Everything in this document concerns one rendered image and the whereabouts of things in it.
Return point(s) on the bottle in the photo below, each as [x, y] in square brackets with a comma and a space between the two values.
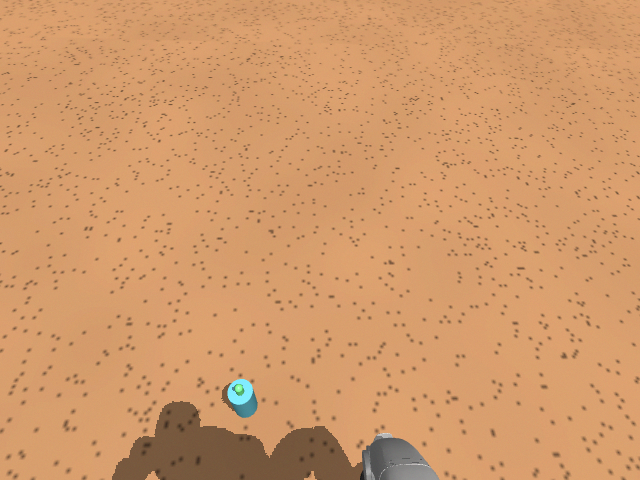
[242, 398]

